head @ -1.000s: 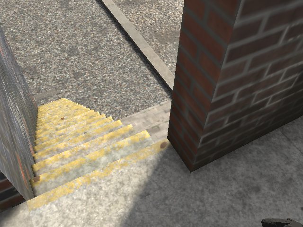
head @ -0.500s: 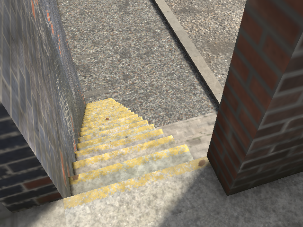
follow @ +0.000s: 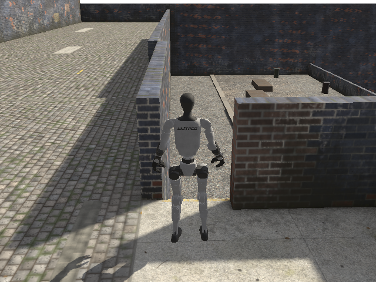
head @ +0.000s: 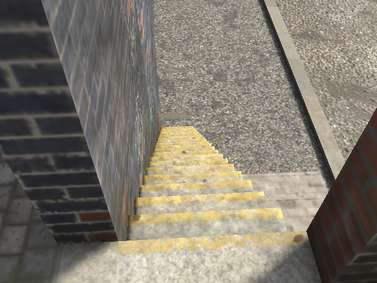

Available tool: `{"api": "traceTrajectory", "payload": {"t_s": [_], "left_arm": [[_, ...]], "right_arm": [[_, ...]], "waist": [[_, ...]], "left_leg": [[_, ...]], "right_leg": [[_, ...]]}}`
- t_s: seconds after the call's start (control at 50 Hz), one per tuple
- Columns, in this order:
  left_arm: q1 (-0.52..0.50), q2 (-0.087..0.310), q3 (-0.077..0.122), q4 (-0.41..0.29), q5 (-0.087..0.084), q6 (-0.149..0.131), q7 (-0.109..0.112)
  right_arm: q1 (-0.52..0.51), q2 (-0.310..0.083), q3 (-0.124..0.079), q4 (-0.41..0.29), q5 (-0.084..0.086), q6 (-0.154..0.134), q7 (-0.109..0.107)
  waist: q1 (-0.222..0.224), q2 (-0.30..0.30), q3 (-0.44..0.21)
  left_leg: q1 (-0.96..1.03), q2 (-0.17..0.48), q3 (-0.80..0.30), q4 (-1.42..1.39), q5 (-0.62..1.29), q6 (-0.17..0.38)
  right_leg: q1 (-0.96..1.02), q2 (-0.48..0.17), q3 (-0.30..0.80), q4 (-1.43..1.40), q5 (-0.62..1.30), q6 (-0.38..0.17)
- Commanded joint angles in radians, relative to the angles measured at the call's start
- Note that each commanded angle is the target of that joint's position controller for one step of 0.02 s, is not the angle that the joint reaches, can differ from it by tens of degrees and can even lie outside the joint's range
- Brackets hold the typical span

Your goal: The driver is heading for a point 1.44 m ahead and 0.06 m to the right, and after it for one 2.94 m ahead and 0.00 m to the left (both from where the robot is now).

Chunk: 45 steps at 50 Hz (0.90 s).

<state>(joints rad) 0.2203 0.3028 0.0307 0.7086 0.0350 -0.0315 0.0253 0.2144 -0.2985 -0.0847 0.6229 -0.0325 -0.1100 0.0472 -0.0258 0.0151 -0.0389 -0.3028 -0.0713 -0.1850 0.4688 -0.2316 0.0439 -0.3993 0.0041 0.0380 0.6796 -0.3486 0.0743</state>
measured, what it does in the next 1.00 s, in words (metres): walks ahead, turning left: right foot, then left foot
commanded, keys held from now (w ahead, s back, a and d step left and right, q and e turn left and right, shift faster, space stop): q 0.28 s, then no key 0.14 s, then w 0.58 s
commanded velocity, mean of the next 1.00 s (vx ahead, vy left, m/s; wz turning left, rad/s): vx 0.18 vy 0.00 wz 0.30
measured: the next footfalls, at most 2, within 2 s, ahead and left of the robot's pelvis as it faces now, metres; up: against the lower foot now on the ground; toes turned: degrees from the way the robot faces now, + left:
right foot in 0.06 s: +0.04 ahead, -0.14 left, +0.00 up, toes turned +4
left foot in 0.54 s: -0.01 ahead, +0.11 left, +0.00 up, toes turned +19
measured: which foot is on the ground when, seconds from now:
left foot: down 0.00-0.08, up 0.10-0.52, down 0.54-1.00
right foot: up 0.00-0.04, down 0.06-0.56, up 0.58-0.98, down 1.00-1.00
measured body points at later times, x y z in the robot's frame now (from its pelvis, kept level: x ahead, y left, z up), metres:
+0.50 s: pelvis +0.01 -0.02 +0.00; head +0.04 -0.02 +0.45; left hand +0.08 +0.29 -0.08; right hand +0.20 -0.24 -0.11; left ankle -0.05 +0.10 -0.73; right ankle +0.00 -0.14 -0.74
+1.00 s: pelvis +0.17 +0.04 -0.02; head +0.20 +0.04 +0.43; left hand +0.28 +0.32 -0.12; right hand +0.24 -0.21 -0.16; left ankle -0.04 +0.09 -0.73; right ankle +0.30 +0.01 -0.75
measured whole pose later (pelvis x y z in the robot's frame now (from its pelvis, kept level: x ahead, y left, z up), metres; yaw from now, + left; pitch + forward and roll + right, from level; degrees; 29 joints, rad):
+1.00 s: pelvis +0.17 +0.04 -0.02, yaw +18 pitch +1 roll +2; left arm 0.10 0.23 0.02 0.75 0.04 -0.05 -0.04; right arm 0.43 -0.24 -0.04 0.88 0.00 -0.07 0.02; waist -0.04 -0.02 0.03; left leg 0.04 -0.03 0.04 0.52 -0.45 0.03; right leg -0.47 -0.01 -0.09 0.57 -0.09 -0.09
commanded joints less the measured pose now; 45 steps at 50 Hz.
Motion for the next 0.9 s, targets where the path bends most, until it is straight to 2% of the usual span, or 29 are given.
{"api": "traceTrajectory", "payload": {"t_s": [0.02, 0.04, 0.06, 0.08, 0.1, 0.12, 0.16, 0.18, 0.2, 0.24, 0.28, 0.3, 0.34, 0.38, 0.42, 0.48, 0.52, 0.54, 0.56, 0.58, 0.6, 0.62, 0.64, 0.66, 0.68, 0.76, 0.82, 0.88, 0.9], "left_arm": [[-0.017, 0.082, 0.016, -0.088, -0.037, -0.050, -0.007], [0.005, 0.085, 0.018, -0.088, -0.050, -0.058, -0.017], [0.027, 0.108, 0.028, -0.094, -0.052, -0.065, -0.022], [0.072, 0.187, 0.049, -0.113, -0.047, -0.074, -0.011], [0.055, 0.262, 0.071, -0.152, -0.022, -0.089, -0.008], [0.045, 0.221, 0.074, -0.135, 0.010, -0.093, -0.003], [-0.122, 0.098, 0.041, -0.180, -0.025, -0.099, -0.022], [-0.164, 0.072, 0.033, -0.198, -0.033, -0.094, -0.025], [-0.169, 0.078, 0.036, -0.203, -0.031, -0.088, -0.020], [-0.157, 0.102, 0.051, -0.216, -0.014, -0.085, -0.009], [-0.107, 0.093, 0.052, -0.206, -0.007, -0.069, -0.009], [-0.060, 0.113, 0.061, -0.183, -0.012, -0.064, -0.014], [-0.020, 0.129, 0.074, -0.158, -0.019, -0.057, -0.023], [-0.022, 0.151, 0.094, -0.158, -0.015, -0.062, -0.036], [-0.042, 0.149, 0.101, -0.157, -0.010, -0.064, -0.036], [-0.042, 0.115, 0.089, -0.127, 0.000, -0.049, -0.037], [-0.086, 0.110, 0.080, -0.103, -0.001, -0.032, -0.038], [-0.084, 0.086, 0.069, -0.090, 0.014, -0.028, -0.037], [-0.073, 0.036, 0.048, -0.080, 0.029, -0.028, -0.035], [-0.149, -0.023, 0.029, -0.158, 0.026, -0.042, -0.043], [-0.188, 0.028, 0.037, -0.133, 0.022, -0.065, -0.060], [-0.174, 0.040, 0.041, -0.109, 0.006, -0.076, -0.058], [-0.128, 0.071, 0.052, -0.071, 0.015, -0.079, -0.051], [-0.096, 0.068, 0.053, -0.053, 0.036, -0.077, -0.051], [-0.087, 0.037, 0.042, -0.047, 0.042, -0.072, -0.058], [-0.097, 0.006, 0.033, -0.033, 0.015, -0.047, -0.092], [-0.164, -0.023, 0.015, -0.047, 0.021, -0.037, -0.101], [-0.212, -0.014, 0.007, -0.060, 0.023, -0.030, -0.099], [-0.186, 0.001, 0.016, -0.027, -0.006, -0.013, -0.089]], "right_arm": [[-0.028, -0.149, -0.029, -0.050, 0.009, 0.002, -0.017], [-0.047, -0.143, -0.019, -0.041, 0.004, 0.014, -0.015], [-0.021, -0.121, -0.006, -0.021, -0.003, 0.024, -0.010], [0.061, -0.050, 0.015, -0.020, -0.001, 0.032, -0.010], [0.097, -0.020, 0.021, -0.055, -0.014, 0.012, -0.022], [0.042, -0.112, -0.003, -0.034, -0.020, 0.008, -0.032], [0.070, -0.165, -0.025, 0.014, -0.021, 0.019, -0.066], [0.082, -0.144, -0.020, 0.024, -0.026, 0.023, -0.071], [0.071, -0.113, -0.008, 0.015, -0.038, 0.024, -0.068], [0.075, -0.091, 0.002, 0.021, -0.009, 0.027, -0.049], [0.036, -0.072, 0.008, 0.017, 0.007, 0.019, -0.036], [0.030, -0.064, 0.010, 0.013, 0.007, 0.018, -0.033], [-0.001, -0.051, 0.018, -0.005, -0.021, 0.030, -0.030], [0.019, -0.057, 0.023, 0.004, -0.032, 0.046, -0.020], [0.024, -0.068, 0.023, 0.007, -0.029, 0.050, -0.020], [0.039, -0.094, 0.011, 0.029, -0.015, 0.027, -0.018], [0.062, -0.097, 0.000, 0.052, 0.003, -0.002, 0.000], [0.077, -0.090, -0.002, 0.053, 0.002, -0.016, 0.005], [0.135, -0.102, -0.012, 0.051, -0.010, -0.020, 0.006], [0.222, -0.214, -0.042, 0.046, 0.008, -0.031, -0.019], [0.295, -0.173, -0.030, 0.064, -0.016, -0.043, -0.026], [0.264, -0.137, -0.020, 0.093, -0.023, -0.047, -0.024], [0.242, -0.085, -0.003, 0.094, -0.022, -0.038, -0.021], [0.227, -0.049, 0.019, 0.099, -0.014, -0.032, -0.017], [0.189, -0.039, 0.027, 0.091, -0.013, -0.024, -0.018], [0.176, -0.075, 0.030, 0.089, -0.026, -0.013, -0.020], [0.222, -0.101, 0.028, 0.134, -0.026, -0.010, 0.000], [0.260, -0.116, 0.025, 0.184, -0.024, -0.008, 0.021], [0.198, -0.093, 0.010, 0.191, 0.048, 0.023, -0.015]], "waist": [[0.022, 0.110, -0.054], [0.047, 0.109, -0.048], [0.057, 0.100, -0.065], [0.045, -0.060, -0.153], [0.012, -0.205, -0.157], [0.042, -0.068, -0.089], [-0.016, -0.108, -0.035], [-0.022, -0.136, -0.033], [-0.017, -0.127, -0.040], [0.012, -0.096, -0.024], [0.067, -0.063, -0.016], [0.074, -0.095, 0.000], [0.082, -0.107, 0.013], [0.090, -0.115, 0.023], [0.086, -0.137, 0.020], [0.069, -0.138, 0.037], [0.026, -0.113, 0.051], [0.014, -0.095, 0.028], [-0.021, -0.034, -0.012], [-0.065, 0.205, -0.042], [-0.125, 0.141, 0.042], [-0.080, 0.127, 0.092], [-0.058, 0.108, 0.087], [-0.026, 0.100, 0.080], [0.008, 0.081, 0.093], [0.026, 0.063, 0.078], [0.003, 0.063, 0.094], [-0.010, 0.079, 0.109], [-0.006, 0.119, 0.149]], "left_leg": [[0.081, 0.237, -0.301, -0.061, 0.254, 0.212], [0.030, 0.215, -0.303, -0.051, 0.255, 0.188], [-0.016, 0.184, -0.302, -0.017, 0.179, 0.137], [-0.115, 0.077, -0.189, 0.160, -0.089, 0.024], [-0.347, -0.048, -0.018, 0.390, -0.428, -0.110], [-0.403, 0.034, 0.038, 0.578, -0.422, -0.153], [-0.351, 0.068, 0.080, 0.738, -0.283, -0.184], [-0.309, 0.071, 0.090, 0.767, -0.217, -0.189], [-0.266, 0.075, 0.139, 0.828, -0.174, -0.189], [-0.263, 0.089, 0.180, 0.813, -0.125, -0.199], [-0.287, 0.128, 0.178, 0.704, -0.097, -0.208], [-0.293, 0.144, 0.175, 0.642, -0.089, -0.206], [-0.269, 0.160, 0.205, 0.465, -0.136, -0.186], [-0.209, 0.152, 0.227, 0.330, -0.174, -0.148], [-0.160, 0.139, 0.232, 0.244, -0.191, -0.107], [-0.051, 0.107, 0.243, 0.091, -0.103, -0.011], [0.125, 0.062, 0.279, -0.055, -0.026, 0.062], [0.241, 0.074, 0.253, -0.068, -0.021, 0.100], [0.373, 0.142, 0.155, -0.090, 0.005, 0.145], [0.516, 0.392, -0.269, -0.199, 0.023, 0.342], [0.542, 0.456, -0.394, -0.299, -0.053, 0.356], [0.523, 0.429, -0.281, -0.287, -0.041, 0.283], [0.496, 0.392, -0.196, -0.291, 0.009, 0.250], [0.455, 0.375, -0.139, -0.297, 0.114, 0.236], [0.393, 0.361, -0.086, -0.311, 0.180, 0.219], [0.307, 0.288, 0.064, -0.361, 0.310, 0.202], [0.311, 0.289, 0.109, -0.338, 0.458, 0.211], [0.364, 0.318, 0.102, -0.303, 0.481, 0.212], [0.388, 0.245, 0.185, -0.217, 0.725, 0.110]], "right_leg": [[0.052, 0.047, -0.041, -0.182, 0.097, -0.051], [0.149, 0.049, -0.049, -0.279, 0.217, -0.079], [0.253, -0.008, -0.016, -0.313, 0.342, -0.134], [0.434, -0.233, 0.176, -0.336, 0.692, -0.323], [0.539, -0.501, 0.471, -0.360, 0.951, -0.591], [0.467, -0.509, 0.430, -0.413, 0.806, -0.554], [0.313, -0.336, 0.189, -0.423, 0.627, -0.375], [0.271, -0.294, 0.103, -0.424, 0.661, -0.347], [0.240, -0.274, 0.038, -0.428, 0.679, -0.342], [0.253, -0.253, -0.039, -0.433, 0.654, -0.351], [0.342, -0.273, -0.066, -0.432, 0.591, -0.346], [0.359, -0.288, -0.056, -0.433, 0.565, -0.356], [0.384, -0.307, -0.047, -0.430, 0.523, -0.364], [0.381, -0.325, -0.013, -0.427, 0.463, -0.373], [0.374, -0.348, 0.022, -0.429, 0.423, -0.372], [0.313, -0.336, 0.056, -0.468, -0.104, -0.319], [0.205, -0.305, 0.030, -0.427, -0.239, -0.296], [0.139, -0.285, 0.009, -0.380, -0.213, -0.279], [0.053, -0.226, -0.050, -0.239, -0.143, -0.230], [-0.201, -0.042, -0.183, 0.056, -0.148, -0.122], [-0.377, -0.028, -0.016, 0.209, -0.222, -0.120], [-0.440, -0.056, 0.017, 0.320, -0.168, -0.143], [-0.429, -0.069, 0.007, 0.392, -0.117, -0.153], [-0.400, -0.072, 0.005, 0.416, -0.062, -0.165], [-0.370, -0.083, -0.007, 0.415, -0.012, -0.171], [-0.287, -0.063, -0.049, 0.284, 0.197, -0.122], [-0.260, -0.044, -0.073, 0.105, 0.223, -0.097], [-0.253, -0.038, -0.060, -0.017, 0.237, -0.106], [-0.244, -0.013, -0.184, 0.000, 0.165, -0.114]]}}
Keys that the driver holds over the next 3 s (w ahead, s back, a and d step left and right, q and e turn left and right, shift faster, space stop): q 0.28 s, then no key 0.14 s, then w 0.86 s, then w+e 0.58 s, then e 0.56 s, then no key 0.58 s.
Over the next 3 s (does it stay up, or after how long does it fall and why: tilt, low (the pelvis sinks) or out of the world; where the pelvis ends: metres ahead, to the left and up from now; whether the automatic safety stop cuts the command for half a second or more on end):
stays up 0.38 -0.02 -0.01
